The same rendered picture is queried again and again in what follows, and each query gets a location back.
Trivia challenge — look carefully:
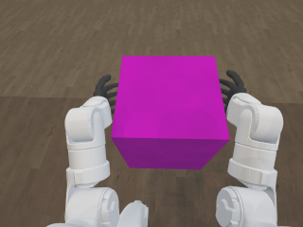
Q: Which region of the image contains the robot right upper arm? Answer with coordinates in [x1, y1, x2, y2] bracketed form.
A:
[215, 185, 290, 227]

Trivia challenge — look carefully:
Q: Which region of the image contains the robot left upper arm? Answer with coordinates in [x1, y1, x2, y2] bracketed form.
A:
[46, 187, 120, 227]

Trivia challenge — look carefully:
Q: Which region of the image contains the right robot hand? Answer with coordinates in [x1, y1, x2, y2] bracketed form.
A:
[219, 70, 247, 113]

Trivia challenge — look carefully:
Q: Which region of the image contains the robot left thigh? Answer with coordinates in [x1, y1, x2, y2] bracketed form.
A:
[116, 202, 149, 227]

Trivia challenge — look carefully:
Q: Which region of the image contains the carton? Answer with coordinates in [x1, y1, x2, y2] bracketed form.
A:
[111, 56, 230, 170]

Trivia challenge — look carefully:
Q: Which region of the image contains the left robot hand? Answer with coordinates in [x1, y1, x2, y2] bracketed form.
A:
[93, 74, 118, 114]

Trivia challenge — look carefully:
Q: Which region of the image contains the robot right forearm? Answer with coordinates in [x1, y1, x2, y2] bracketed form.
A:
[226, 93, 283, 217]

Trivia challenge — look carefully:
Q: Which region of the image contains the robot left forearm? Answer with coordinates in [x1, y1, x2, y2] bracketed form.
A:
[64, 96, 113, 221]

